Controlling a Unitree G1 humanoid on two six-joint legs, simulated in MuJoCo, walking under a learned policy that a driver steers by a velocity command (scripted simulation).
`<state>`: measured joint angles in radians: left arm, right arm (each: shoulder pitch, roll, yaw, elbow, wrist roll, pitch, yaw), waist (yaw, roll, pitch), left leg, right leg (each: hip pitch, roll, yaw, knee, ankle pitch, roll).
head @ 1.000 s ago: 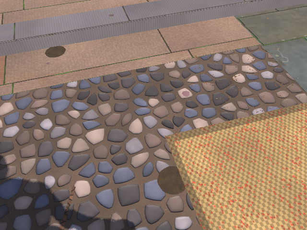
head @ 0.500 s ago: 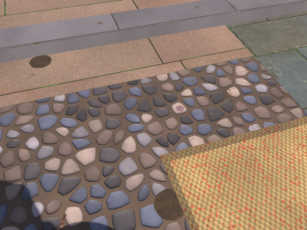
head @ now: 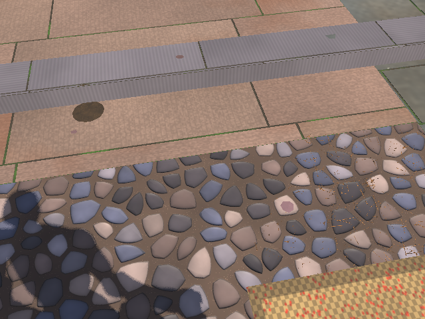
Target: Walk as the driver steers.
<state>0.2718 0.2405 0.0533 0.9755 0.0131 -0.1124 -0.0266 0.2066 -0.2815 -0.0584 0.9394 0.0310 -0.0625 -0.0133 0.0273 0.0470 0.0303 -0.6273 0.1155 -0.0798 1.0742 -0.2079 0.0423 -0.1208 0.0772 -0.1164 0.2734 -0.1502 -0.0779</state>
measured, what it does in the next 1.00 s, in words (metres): walks ahead, turning left: left foot, then right foot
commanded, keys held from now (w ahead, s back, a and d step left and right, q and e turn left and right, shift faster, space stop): w+q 0.80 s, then q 0.20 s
